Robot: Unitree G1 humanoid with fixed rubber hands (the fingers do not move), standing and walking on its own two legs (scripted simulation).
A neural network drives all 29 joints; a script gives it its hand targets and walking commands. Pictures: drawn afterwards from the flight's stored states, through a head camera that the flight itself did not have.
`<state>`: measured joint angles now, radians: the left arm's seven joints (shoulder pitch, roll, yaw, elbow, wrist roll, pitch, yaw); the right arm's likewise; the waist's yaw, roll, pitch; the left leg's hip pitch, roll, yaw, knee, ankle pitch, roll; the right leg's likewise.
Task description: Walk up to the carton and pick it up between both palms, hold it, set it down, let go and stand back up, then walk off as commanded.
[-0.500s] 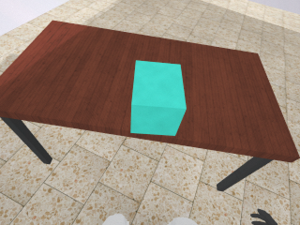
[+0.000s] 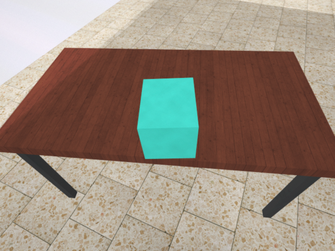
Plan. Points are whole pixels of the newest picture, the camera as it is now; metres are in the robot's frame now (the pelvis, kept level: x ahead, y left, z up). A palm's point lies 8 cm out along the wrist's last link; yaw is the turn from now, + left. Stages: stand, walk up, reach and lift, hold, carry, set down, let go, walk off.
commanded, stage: walk up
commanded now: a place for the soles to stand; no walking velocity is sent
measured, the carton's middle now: (169, 118) +0.53 +0.05 -0.05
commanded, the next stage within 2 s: none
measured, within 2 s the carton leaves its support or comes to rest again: neither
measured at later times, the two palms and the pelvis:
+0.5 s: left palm out of the picture +0.12 +0.29 -0.09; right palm out of the picture +0.10 -0.32 -0.09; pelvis +0.02 -0.01 +0.02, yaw -1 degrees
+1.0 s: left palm out of the picture +0.07 +0.37 -0.09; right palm out of the picture +0.15 -0.30 -0.09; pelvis +0.06 +0.03 +0.01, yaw +1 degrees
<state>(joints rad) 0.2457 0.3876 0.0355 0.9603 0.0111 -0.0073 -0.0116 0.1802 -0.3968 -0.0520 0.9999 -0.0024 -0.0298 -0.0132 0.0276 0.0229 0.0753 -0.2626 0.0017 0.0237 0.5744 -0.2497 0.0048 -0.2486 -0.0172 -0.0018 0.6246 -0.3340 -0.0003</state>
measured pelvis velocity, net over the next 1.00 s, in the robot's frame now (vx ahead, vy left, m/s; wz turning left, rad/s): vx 0.06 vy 0.03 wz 0.02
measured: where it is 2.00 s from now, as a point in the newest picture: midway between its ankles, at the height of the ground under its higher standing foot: outside the picture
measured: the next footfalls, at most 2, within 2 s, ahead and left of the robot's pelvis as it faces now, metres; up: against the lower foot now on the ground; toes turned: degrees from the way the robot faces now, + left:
left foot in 1.06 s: +0.23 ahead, +0.21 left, +0.00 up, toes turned +4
right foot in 1.68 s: +0.16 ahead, -0.08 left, +0.00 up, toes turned -2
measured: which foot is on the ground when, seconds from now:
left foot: down 0.00-0.78, up 0.80-1.00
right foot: down 0.00-1.00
